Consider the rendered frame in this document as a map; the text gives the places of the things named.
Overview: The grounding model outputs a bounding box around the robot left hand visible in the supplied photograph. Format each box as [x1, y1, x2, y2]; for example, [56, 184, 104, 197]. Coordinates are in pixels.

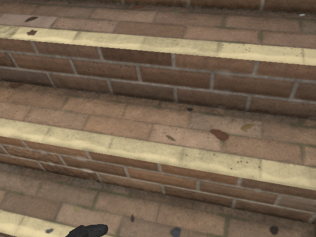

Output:
[65, 224, 109, 237]

